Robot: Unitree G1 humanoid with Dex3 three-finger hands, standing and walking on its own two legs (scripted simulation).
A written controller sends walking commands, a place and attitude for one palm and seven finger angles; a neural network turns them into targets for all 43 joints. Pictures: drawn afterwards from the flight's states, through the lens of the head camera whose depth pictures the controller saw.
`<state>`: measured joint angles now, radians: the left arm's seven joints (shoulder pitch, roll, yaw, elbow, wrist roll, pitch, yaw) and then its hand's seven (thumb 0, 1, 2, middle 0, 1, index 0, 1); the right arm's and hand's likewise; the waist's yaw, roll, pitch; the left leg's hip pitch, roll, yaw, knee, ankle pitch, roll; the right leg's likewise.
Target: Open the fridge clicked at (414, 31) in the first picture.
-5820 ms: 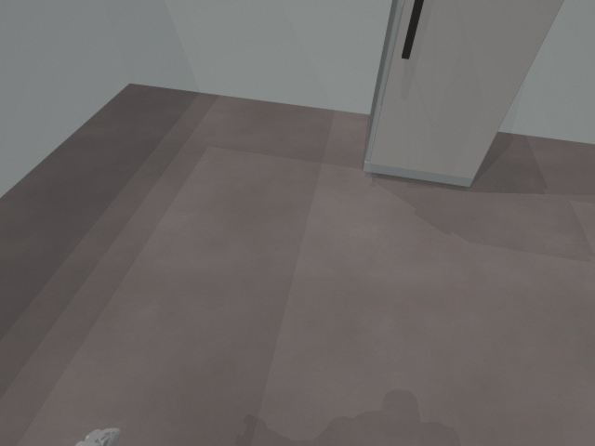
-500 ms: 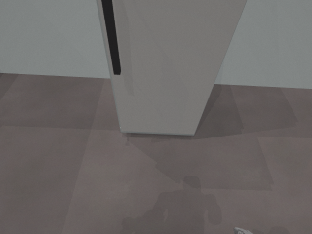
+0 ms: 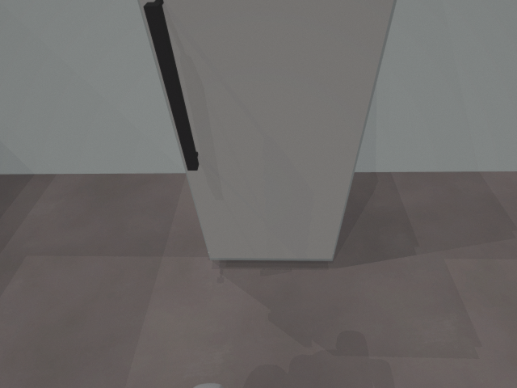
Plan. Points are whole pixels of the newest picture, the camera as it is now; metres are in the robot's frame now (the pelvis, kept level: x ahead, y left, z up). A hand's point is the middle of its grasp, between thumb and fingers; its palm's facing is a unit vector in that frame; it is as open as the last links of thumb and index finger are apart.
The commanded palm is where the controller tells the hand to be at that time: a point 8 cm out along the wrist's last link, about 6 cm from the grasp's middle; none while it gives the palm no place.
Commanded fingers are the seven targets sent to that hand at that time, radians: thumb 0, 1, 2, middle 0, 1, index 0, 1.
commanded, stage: take the last steps up to it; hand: left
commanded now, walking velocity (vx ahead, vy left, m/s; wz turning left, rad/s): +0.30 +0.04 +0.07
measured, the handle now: (179, 97) +0.73 +0.25 +0.10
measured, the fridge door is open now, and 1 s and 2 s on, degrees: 0 0 0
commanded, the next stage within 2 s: come to a stop and stand still in 0.58 s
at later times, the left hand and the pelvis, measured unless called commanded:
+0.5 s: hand out of the picture +0.14 +0.27 -0.19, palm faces +0.08 -0.98 -0.16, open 7.4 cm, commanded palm none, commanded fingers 0.00 0.90 0.90 -0.20 -0.30 -0.20 -0.30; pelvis +0.16 +0.09 -0.01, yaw +0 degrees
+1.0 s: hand (170, 296) +0.34 +0.23 -0.18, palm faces +0.01 -0.98 -0.22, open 7.2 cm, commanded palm none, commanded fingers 0.00 0.90 0.90 -0.20 -0.30 -0.20 -0.30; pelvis +0.25 +0.07 -0.01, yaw +1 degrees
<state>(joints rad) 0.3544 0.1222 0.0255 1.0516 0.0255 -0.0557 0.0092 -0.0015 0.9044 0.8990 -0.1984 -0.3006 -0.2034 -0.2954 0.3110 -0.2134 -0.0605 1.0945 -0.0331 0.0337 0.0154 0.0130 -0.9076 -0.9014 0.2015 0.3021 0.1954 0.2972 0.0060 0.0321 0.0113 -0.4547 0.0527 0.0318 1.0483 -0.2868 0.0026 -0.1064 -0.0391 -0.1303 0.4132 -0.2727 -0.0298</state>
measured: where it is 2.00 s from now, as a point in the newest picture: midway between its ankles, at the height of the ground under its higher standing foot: outside the picture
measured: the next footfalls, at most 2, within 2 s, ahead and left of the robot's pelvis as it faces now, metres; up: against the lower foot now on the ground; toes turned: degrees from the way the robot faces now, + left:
left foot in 0.32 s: +0.23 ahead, +0.16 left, +0.00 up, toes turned +9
right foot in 0.86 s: +0.35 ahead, -0.05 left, +0.00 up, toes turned -6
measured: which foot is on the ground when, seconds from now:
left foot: up 0.00-0.30, down 0.32-0.88, up 0.90-1.00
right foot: down 0.00-0.34, up 0.36-0.84, down 0.86-1.00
